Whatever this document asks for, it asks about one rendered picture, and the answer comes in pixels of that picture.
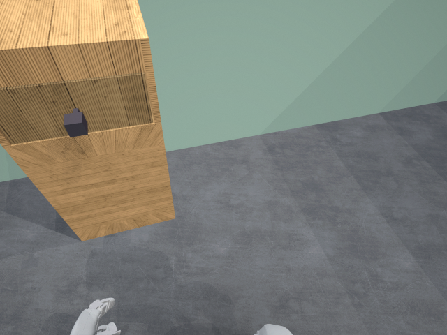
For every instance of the left robot hand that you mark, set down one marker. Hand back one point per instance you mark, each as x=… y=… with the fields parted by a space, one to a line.
x=88 y=321

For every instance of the drawer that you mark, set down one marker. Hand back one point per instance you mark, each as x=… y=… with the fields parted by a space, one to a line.
x=36 y=111

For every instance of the handle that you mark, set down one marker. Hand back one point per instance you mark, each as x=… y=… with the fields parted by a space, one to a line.
x=75 y=123

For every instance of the cabinet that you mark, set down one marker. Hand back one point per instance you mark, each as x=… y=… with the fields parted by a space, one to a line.
x=107 y=181

